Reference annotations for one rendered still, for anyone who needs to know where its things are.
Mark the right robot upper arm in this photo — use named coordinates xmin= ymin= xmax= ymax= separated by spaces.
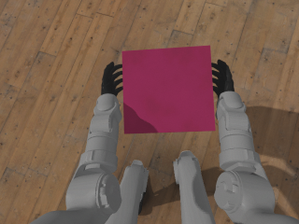
xmin=214 ymin=170 xmax=299 ymax=224

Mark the robot left hand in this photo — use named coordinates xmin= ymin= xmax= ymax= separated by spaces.
xmin=101 ymin=62 xmax=123 ymax=96

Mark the robot right hand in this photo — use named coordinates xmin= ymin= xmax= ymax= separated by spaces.
xmin=211 ymin=59 xmax=235 ymax=98

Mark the left robot upper arm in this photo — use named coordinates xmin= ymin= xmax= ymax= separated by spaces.
xmin=29 ymin=172 xmax=122 ymax=224

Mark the left robot thigh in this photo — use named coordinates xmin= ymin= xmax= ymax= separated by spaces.
xmin=105 ymin=164 xmax=150 ymax=224

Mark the robot right forearm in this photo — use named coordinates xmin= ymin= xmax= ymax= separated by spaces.
xmin=215 ymin=91 xmax=276 ymax=207

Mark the carton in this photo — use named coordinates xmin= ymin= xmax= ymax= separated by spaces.
xmin=121 ymin=45 xmax=216 ymax=134

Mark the right robot thigh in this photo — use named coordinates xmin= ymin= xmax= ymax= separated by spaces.
xmin=173 ymin=155 xmax=216 ymax=224

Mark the robot thigh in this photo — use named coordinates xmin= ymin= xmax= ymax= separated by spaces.
xmin=173 ymin=155 xmax=216 ymax=224
xmin=105 ymin=164 xmax=150 ymax=224

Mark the robot left forearm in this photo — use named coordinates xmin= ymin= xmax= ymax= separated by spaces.
xmin=65 ymin=93 xmax=122 ymax=205

